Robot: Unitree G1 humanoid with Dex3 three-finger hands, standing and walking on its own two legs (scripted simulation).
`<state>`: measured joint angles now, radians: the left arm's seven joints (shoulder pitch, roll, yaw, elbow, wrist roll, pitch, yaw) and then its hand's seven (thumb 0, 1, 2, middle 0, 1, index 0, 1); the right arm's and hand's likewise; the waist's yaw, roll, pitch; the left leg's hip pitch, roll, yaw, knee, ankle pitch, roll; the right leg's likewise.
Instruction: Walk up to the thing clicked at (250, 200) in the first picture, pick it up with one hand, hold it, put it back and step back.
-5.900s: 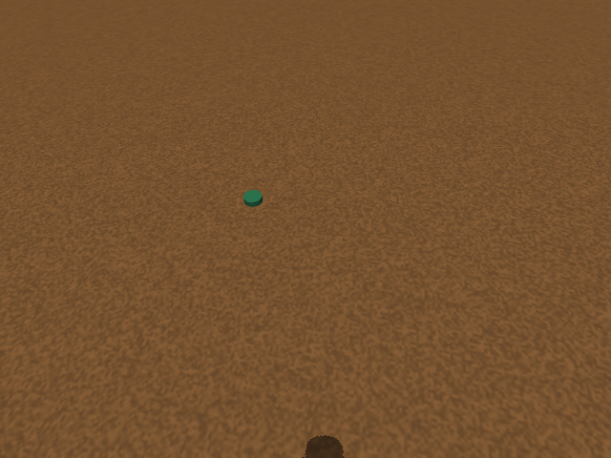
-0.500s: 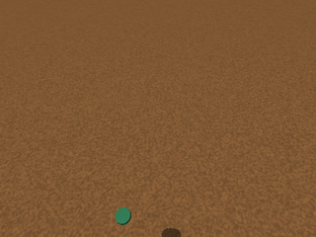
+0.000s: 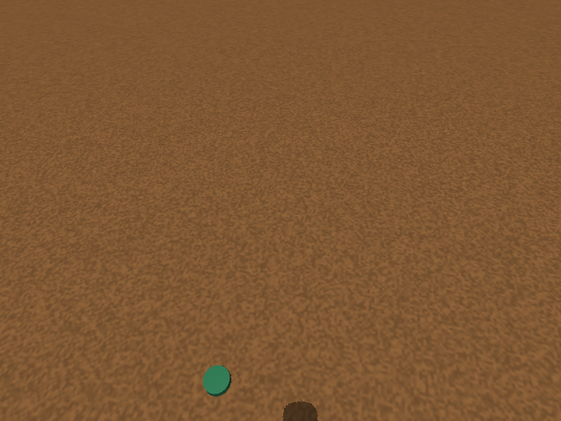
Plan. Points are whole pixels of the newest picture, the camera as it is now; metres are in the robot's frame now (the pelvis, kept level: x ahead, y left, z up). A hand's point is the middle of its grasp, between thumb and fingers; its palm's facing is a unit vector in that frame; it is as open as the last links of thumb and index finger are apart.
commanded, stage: stand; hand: left
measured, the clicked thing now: (217, 380) +0.42 +0.25 -0.77
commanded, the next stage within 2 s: none
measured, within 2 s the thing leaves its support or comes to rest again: neither
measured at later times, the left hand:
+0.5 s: hand out of the picture +0.06 +0.25 -0.15, palm faces -0.02 -0.94 -0.35, open 7.3 cm
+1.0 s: hand out of the picture +0.07 +0.25 -0.15, palm faces -0.02 -0.94 -0.35, open 7.3 cm
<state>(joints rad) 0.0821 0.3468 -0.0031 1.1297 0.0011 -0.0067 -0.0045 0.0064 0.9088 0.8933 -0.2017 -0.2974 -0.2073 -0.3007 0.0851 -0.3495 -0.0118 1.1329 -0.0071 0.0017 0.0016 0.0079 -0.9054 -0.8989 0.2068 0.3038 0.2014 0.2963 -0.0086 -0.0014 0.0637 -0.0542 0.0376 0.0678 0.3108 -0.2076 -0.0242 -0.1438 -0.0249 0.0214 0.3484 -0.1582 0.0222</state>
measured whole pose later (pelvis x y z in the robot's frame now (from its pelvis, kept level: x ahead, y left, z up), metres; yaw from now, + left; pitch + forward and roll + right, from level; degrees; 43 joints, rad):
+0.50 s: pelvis -0.01 -0.01 +0.00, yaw +1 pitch -3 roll +0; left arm 0.11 0.35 -0.01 1.14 0.01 -0.01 -0.01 0.01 0.91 0.89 -0.20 -0.30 -0.21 -0.30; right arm 0.11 -0.35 -0.01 1.15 -0.01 0.01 0.01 0.01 -0.91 -0.90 0.21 0.30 0.20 0.30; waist 0.00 0.01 0.06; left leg -0.07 0.05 0.05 0.31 -0.19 -0.03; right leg -0.15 -0.01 0.01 0.33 -0.14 0.01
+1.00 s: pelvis +0.00 -0.01 +0.00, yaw +1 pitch -2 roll +0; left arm 0.10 0.35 -0.01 1.13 0.00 -0.01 -0.01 0.01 0.91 0.89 -0.20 -0.30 -0.21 -0.30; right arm 0.12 -0.35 -0.01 1.13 -0.01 0.00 0.01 0.01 -0.91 -0.90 0.21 0.30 0.20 0.30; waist 0.00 0.01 0.05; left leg -0.07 0.05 0.05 0.31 -0.20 -0.03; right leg -0.15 -0.02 0.00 0.34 -0.15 0.01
